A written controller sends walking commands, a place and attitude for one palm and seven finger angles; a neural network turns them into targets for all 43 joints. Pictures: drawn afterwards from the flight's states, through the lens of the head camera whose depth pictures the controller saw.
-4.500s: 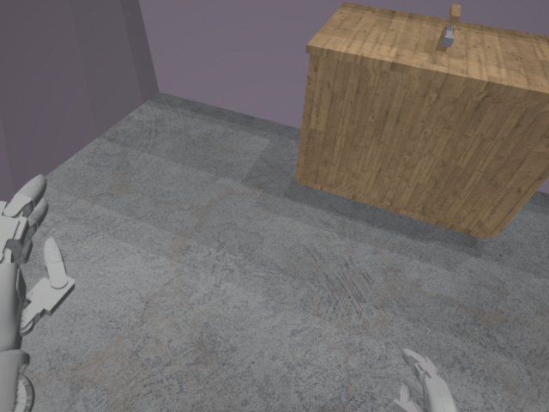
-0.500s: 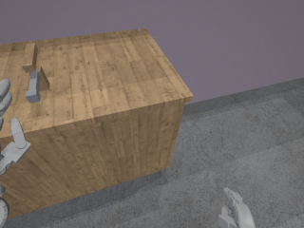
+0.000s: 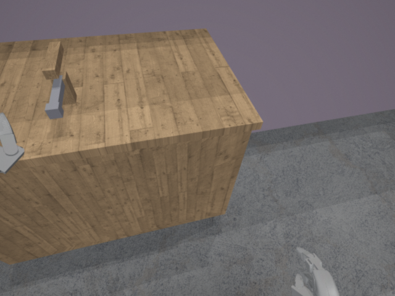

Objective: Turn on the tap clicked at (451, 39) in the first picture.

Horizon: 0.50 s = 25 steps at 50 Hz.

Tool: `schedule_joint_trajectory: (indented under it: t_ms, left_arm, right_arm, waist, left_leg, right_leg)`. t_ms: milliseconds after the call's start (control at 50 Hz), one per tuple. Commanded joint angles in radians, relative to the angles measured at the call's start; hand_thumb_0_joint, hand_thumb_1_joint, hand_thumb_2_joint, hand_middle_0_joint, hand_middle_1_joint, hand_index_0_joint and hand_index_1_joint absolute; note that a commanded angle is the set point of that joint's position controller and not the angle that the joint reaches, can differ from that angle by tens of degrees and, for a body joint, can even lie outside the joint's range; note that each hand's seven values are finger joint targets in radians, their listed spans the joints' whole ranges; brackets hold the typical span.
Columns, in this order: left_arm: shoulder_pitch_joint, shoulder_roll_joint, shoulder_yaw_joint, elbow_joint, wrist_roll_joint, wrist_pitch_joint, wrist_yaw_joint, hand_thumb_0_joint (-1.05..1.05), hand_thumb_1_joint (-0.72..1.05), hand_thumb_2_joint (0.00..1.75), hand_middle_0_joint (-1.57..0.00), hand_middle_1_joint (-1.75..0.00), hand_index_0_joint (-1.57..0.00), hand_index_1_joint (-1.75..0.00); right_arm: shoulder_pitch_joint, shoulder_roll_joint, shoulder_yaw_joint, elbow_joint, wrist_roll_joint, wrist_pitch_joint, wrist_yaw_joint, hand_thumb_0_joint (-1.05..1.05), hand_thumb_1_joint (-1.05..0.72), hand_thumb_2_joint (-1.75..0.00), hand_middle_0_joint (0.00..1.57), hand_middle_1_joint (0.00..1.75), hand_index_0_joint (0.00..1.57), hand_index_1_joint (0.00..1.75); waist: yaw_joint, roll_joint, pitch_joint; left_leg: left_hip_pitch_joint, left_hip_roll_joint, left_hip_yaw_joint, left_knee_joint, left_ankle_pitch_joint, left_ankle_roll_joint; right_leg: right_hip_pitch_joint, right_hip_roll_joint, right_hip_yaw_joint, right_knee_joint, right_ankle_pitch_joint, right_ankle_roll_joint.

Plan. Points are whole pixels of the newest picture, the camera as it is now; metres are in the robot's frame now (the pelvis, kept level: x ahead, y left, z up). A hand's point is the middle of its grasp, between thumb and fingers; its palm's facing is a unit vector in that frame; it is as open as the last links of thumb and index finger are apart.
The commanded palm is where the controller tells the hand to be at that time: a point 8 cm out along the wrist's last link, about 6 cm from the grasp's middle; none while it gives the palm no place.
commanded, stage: come to a stop and stand still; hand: left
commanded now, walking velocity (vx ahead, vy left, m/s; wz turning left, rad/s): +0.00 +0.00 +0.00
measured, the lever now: (54, 110) +0.45 +0.40 +0.08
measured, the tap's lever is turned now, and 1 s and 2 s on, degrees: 0 0 0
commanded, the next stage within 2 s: look again from close up in 1.06 s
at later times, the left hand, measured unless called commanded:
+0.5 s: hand (38, 156) +0.26 +0.28 +0.18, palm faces +0.40 -0.84 -0.37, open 7.4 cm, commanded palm +0.20 +0.31 +0.19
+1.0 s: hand (48, 160) +0.26 +0.27 +0.17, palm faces +0.41 -0.84 -0.36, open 7.4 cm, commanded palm +0.20 +0.30 +0.19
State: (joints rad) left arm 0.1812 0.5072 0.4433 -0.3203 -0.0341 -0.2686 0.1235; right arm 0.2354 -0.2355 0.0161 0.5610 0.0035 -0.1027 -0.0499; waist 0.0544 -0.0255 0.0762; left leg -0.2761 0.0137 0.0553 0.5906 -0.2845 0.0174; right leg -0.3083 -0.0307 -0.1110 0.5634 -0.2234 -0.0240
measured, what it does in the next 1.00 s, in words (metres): stands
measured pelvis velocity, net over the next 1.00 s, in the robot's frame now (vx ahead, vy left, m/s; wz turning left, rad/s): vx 0.04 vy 0.02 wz -0.02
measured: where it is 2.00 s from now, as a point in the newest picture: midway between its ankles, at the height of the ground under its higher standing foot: outside the picture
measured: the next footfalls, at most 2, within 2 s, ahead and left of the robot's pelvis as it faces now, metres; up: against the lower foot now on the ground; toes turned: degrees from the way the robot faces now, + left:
none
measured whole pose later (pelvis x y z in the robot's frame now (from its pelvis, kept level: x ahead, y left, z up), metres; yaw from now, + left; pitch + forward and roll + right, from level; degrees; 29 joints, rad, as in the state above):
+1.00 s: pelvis +0.04 +0.02 +0.01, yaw -1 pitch +0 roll -1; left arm 0.43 0.33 0.34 -0.46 -0.05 -0.16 0.14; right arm 0.18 -0.21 0.03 0.56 -0.02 -0.07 -0.04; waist 0.03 0.01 0.04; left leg -0.18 0.00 0.08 0.44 -0.26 0.04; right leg -0.21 -0.02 -0.07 0.38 -0.17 0.01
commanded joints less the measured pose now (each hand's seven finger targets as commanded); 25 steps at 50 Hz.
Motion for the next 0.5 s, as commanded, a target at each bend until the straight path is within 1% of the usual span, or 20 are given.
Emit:
schedule_joint_trajectory:
  t_ms: [0, 20, 40, 60, 80, 100, 120, 140, 160, 180, 200, 240, 280, 300, 320, 360, 380, 420, 460, 480]
  left_arm:
    - [0.071, -0.027, -0.043, -0.171, -0.023, -0.069, -0.013, 0.0, 0.9, 0.9, -0.2, -0.3, -0.2, -0.3]
    - [0.096, -0.049, -0.07, -0.249, -0.024, -0.06, -0.014, 0.0, 0.9, 0.9, -0.2, -0.3, -0.2, -0.3]
    - [0.106, -0.03, -0.058, -0.274, -0.016, -0.052, -0.008, 0.0, 0.9, 0.9, -0.2, -0.3, -0.2, -0.3]
    - [0.125, -0.027, -0.048, -0.289, -0.008, -0.044, -0.004, 0.0, 0.9, 0.9, -0.2, -0.3, -0.2, -0.3]
    - [0.107, 0.03, 0.006, -0.301, -0.003, -0.04, 0.008, 0.0, 0.9, 0.9, -0.2, -0.3, -0.2, -0.3]
    - [0.117, 0.017, 0.018, -0.286, 0.003, -0.037, 0.012, 0.0, 0.9, 0.9, -0.2, -0.3, -0.2, -0.3]
    - [0.101, 0.026, 0.035, -0.292, 0.007, -0.035, 0.016, 0.0, 0.9, 0.9, -0.2, -0.3, -0.2, -0.3]
    - [0.104, 0.051, 0.071, -0.283, 0.011, -0.035, 0.022, 0.0, 0.9, 0.9, -0.2, -0.3, -0.2, -0.3]
    - [0.091, 0.049, 0.078, -0.293, 0.009, -0.034, 0.023, 0.0, 0.9, 0.9, -0.2, -0.3, -0.2, -0.3]
    - [0.052, 0.11, 0.124, -0.332, 0.012, -0.036, 0.028, 0.0, 0.9, 0.9, -0.2, -0.3, -0.2, -0.3]
    - [0.054, 0.058, 0.087, -0.327, 0.009, -0.036, 0.023, 0.0, 0.9, 0.9, -0.2, -0.3, -0.2, -0.3]
    - [0.054, 0.043, 0.071, -0.346, 0.01, -0.034, 0.022, 0.0, 0.9, 0.9, -0.2, -0.3, -0.2, -0.3]
    - [0.055, 0.037, 0.06, -0.358, 0.01, -0.031, 0.021, 0.0, 0.9, 0.9, -0.2, -0.3, -0.2, -0.3]
    - [0.074, 0.005, 0.035, -0.351, 0.009, -0.027, 0.019, 0.0, 0.9, 0.9, -0.2, -0.3, -0.2, -0.3]
    - [0.094, -0.002, 0.029, -0.347, 0.007, -0.022, 0.018, 0.0, 0.9, 0.9, -0.2, -0.3, -0.2, -0.3]
    - [0.124, -0.025, 0.009, -0.336, 0.007, -0.012, 0.016, 0.0, 0.9, 0.9, -0.2, -0.3, -0.2, -0.3]
    - [0.129, -0.032, 0.004, -0.312, 0.008, -0.005, 0.015, 0.0, 0.9, 0.9, -0.2, -0.3, -0.2, -0.3]
    - [0.137, -0.036, -0.001, -0.317, 0.008, 0.001, 0.014, 0.0, 0.9, 0.9, -0.2, -0.3, -0.2, -0.3]
    - [0.152, -0.024, 0.01, -0.313, 0.006, 0.007, 0.016, 0.0, 0.9, 0.9, -0.2, -0.3, -0.2, -0.3]
    - [0.142, -0.005, 0.028, -0.324, 0.005, 0.009, 0.017, 0.0, 0.9, 0.9, -0.2, -0.3, -0.2, -0.3]
  right_arm:
    - [-0.035, -0.106, -0.035, -0.169, 0.01, -0.101, 0.062, 0.0, -0.9, -0.9, 0.2, 0.3, 0.2, 0.3]
    - [-0.053, -0.11, -0.038, -0.17, 0.01, -0.103, 0.068, 0.0, -0.9, -0.9, 0.2, 0.3, 0.2, 0.3]
    - [-0.064, -0.114, -0.037, -0.166, 0.007, -0.104, 0.067, 0.0, -0.9, -0.9, 0.2, 0.3, 0.2, 0.3]
    - [-0.073, -0.114, -0.035, -0.165, 0.006, -0.105, 0.064, 0.0, -0.9, -0.9, 0.2, 0.3, 0.2, 0.3]
    - [-0.089, -0.125, -0.034, -0.164, 0.001, -0.103, 0.057, 0.0, -0.9, -0.9, 0.2, 0.3, 0.2, 0.3]
    - [-0.093, -0.111, -0.027, -0.166, 0.0, -0.101, 0.051, 0.0, -0.9, -0.9, 0.2, 0.3, 0.2, 0.3]
    - [-0.1, -0.106, -0.025, -0.17, -0.001, -0.099, 0.045, 0.0, -0.9, -0.9, 0.2, 0.3, 0.2, 0.3]
    - [-0.104, -0.1, -0.025, -0.167, -0.004, -0.096, 0.038, 0.0, -0.9, -0.9, 0.2, 0.3, 0.2, 0.3]
    - [-0.102, -0.097, -0.025, -0.168, -0.008, -0.094, 0.034, 0.0, -0.9, -0.9, 0.2, 0.3, 0.2, 0.3]
    - [-0.109, -0.102, -0.025, -0.166, -0.016, -0.09, 0.029, 0.0, -0.9, -0.9, 0.2, 0.3, 0.2, 0.3]
    - [-0.11, -0.088, -0.021, -0.169, -0.015, -0.092, 0.026, 0.0, -0.9, -0.9, 0.2, 0.3, 0.2, 0.3]
    - [-0.111, -0.088, -0.02, -0.167, -0.016, -0.097, 0.024, 0.0, -0.9, -0.9, 0.2, 0.3, 0.2, 0.3]
    - [-0.112, -0.089, -0.021, -0.16, -0.02, -0.104, 0.025, 0.0, -0.9, -0.9, 0.2, 0.3, 0.2, 0.3]
    - [-0.11, -0.088, -0.023, -0.155, -0.019, -0.106, 0.027, 0.0, -0.9, -0.9, 0.2, 0.3, 0.2, 0.3]
    - [-0.109, -0.091, -0.025, -0.15, -0.021, -0.107, 0.028, 0.0, -0.9, -0.9, 0.2, 0.3, 0.2, 0.3]
    - [-0.105, -0.092, -0.033, -0.139, -0.021, -0.106, 0.03, 0.0, -0.9, -0.9, 0.2, 0.3, 0.2, 0.3]
    - [-0.102, -0.096, -0.033, -0.132, -0.022, -0.103, 0.031, 0.0, -0.9, -0.9, 0.2, 0.3, 0.2, 0.3]
    - [-0.106, -0.096, -0.037, -0.131, -0.021, -0.092, 0.031, 0.0, -0.9, -0.9, 0.2, 0.3, 0.2, 0.3]
    - [-0.116, -0.092, -0.039, -0.136, -0.019, -0.08, 0.028, 0.0, -0.9, -0.9, 0.2, 0.3, 0.2, 0.3]
    - [-0.118, -0.095, -0.04, -0.137, -0.02, -0.074, 0.024, 0.0, -0.9, -0.9, 0.2, 0.3, 0.2, 0.3]
  waist:
    - [-0.02, 0.054, -0.149]
    - [-0.024, 0.047, -0.137]
    - [-0.027, 0.056, -0.108]
    - [-0.026, 0.062, -0.094]
    - [-0.02, 0.114, -0.09]
    - [-0.022, 0.116, -0.085]
    - [-0.021, 0.112, -0.085]
    - [-0.02, 0.097, -0.098]
    - [-0.025, 0.093, -0.101]
    - [-0.023, 0.135, -0.121]
    - [-0.028, 0.143, -0.118]
    - [-0.028, 0.18, -0.127]
    - [-0.029, 0.145, -0.157]
    - [-0.031, 0.118, -0.162]
    - [-0.031, 0.094, -0.173]
    - [-0.033, 0.066, -0.186]
    - [-0.035, 0.079, -0.189]
    - [-0.036, 0.089, -0.193]
    - [-0.033, 0.072, -0.2]
    - [-0.034, 0.08, -0.206]
  left_leg:
    - [-0.028, 0.018, -0.026, -0.136, -0.047, -0.022]
    - [0.001, 0.024, -0.028, -0.159, -0.05, -0.022]
    - [-0.015, 0.034, -0.037, -0.198, -0.081, -0.023]
    - [-0.027, 0.051, -0.053, -0.242, -0.107, -0.02]
    - [-0.048, 0.065, -0.065, -0.298, -0.121, -0.021]
    - [-0.098, 0.09, -0.078, -0.336, -0.165, -0.013]
    - [-0.115, 0.098, -0.083, -0.353, -0.182, -0.01]
    - [-0.118, 0.102, -0.079, -0.349, -0.177, -0.004]
    - [-0.108, 0.097, -0.075, -0.343, -0.162, -0.006]
    - [-0.092, 0.092, -0.076, -0.347, -0.143, -0.009]
    - [-0.092, 0.096, -0.078, -0.35, -0.15, -0.009]
    - [-0.077, 0.092, -0.07, -0.342, -0.13, -0.01]
    - [-0.038, 0.075, -0.061, -0.311, -0.044, -0.018]
    - [-0.007, 0.07, -0.05, -0.29, 0.014, -0.023]
    - [0.009, 0.064, -0.042, -0.273, 0.057, -0.025]
    - [0.035, 0.054, -0.031, -0.246, 0.126, -0.029]
    - [0.048, 0.05, -0.033, -0.249, 0.172, -0.041]
    - [0.071, 0.056, -0.033, -0.237, 0.265, -0.05]
    - [0.071, 0.059, -0.031, -0.232, 0.277, -0.047]
    - [0.082, 0.054, -0.03, -0.229, 0.312, -0.051]
  right_leg:
    - [0.129, -0.051, 0.19, -0.172, -0.003, -0.022]
    - [0.102, -0.043, 0.188, -0.189, -0.043, -0.016]
    - [0.087, -0.027, 0.173, -0.202, -0.094, -0.005]
    - [0.088, -0.007, 0.149, -0.196, -0.115, 0.004]
    - [0.114, 0.017, 0.123, -0.165, -0.101, 0.012]
    - [0.151, 0.021, 0.092, -0.133, -0.082, 0.02]
    - [0.171, 0.028, 0.086, -0.111, -0.061, 0.022]
    - [0.19, 0.023, 0.083, -0.108, -0.04, 0.022]
    - [0.188, 0.022, 0.085, -0.113, -0.024, 0.021]
    - [0.195, 0.024, 0.09, -0.113, -0.016, 0.019]
    - [0.193, 0.019, 0.084, -0.11, -0.01, 0.018]
    - [0.201, 0.015, 0.081, -0.111, 0.016, 0.015]
    - [0.208, 0.014, 0.081, -0.127, 0.064, 0.012]
    - [0.198, 0.013, 0.081, -0.134, 0.095, 0.012]
    - [0.199, 0.011, 0.085, -0.143, 0.122, 0.012]
    - [0.197, 0.007, 0.091, -0.154, 0.17, 0.013]
    - [0.189, 0.01, 0.09, -0.149, 0.185, 0.012]
    - [0.176, 0.013, 0.081, -0.139, 0.225, 0.015]
    - [0.182, 0.01, 0.081, -0.142, 0.233, 0.017]
    - [0.184, 0.011, 0.081, -0.138, 0.253, 0.016]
